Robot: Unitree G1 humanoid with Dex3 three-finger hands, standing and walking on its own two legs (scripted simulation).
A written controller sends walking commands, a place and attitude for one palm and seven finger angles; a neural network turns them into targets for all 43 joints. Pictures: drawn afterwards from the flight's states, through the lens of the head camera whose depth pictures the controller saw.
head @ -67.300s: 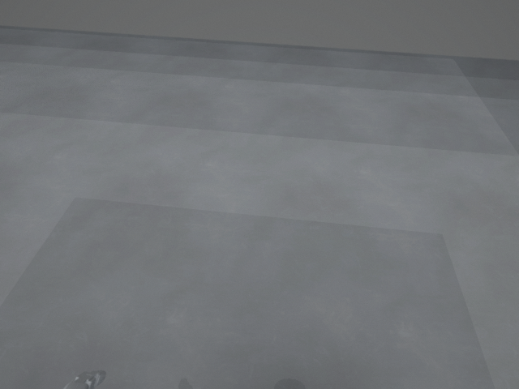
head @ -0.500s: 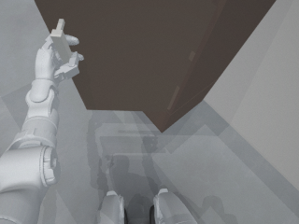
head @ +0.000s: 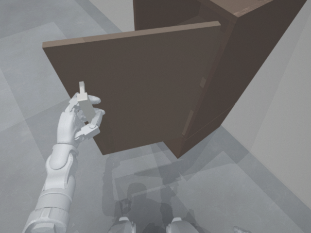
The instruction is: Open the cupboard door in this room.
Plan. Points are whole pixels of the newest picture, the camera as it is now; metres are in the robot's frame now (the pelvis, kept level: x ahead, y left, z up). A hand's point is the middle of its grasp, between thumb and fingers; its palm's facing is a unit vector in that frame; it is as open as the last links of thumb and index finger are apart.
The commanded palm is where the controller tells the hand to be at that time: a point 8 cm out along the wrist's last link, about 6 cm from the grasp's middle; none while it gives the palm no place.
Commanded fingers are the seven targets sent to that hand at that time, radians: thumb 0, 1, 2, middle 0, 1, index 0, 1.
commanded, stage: pull the door open along its arc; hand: left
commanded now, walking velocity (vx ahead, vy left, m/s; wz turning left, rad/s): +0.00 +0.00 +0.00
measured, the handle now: (88, 105) +0.44 +0.17 +0.04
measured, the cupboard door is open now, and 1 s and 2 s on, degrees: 68 96 98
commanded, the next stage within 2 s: open thumb and fingers to let go in 0.52 s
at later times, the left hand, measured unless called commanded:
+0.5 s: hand (129, 168) +0.27 +0.06 +0.04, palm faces +0.36 -0.93 -0.01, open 6.4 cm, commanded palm +0.21 +0.11 +0.04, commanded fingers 0.00 0.90 0.90 -0.40 -1.35 -0.40 -1.35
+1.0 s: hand (136, 174) +0.26 +0.04 +0.03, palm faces +0.35 -0.94 +0.00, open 9.7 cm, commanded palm +0.21 +0.09 +0.04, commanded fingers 0.00 -0.50 0.30 -0.30 -1.20 -0.30 -1.20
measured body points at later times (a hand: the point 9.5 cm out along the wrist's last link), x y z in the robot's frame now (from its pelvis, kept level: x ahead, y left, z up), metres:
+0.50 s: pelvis -0.01 -0.05 +0.00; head +0.04 -0.06 +0.44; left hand +0.24 +0.11 +0.04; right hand +0.17 -0.24 -0.11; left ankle -0.01 +0.09 -0.67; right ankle -0.02 -0.10 -0.67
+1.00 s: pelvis -0.02 -0.06 -0.01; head +0.04 -0.08 +0.44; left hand +0.23 +0.09 +0.04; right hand +0.17 -0.26 -0.12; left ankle -0.01 +0.09 -0.67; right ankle -0.02 -0.10 -0.67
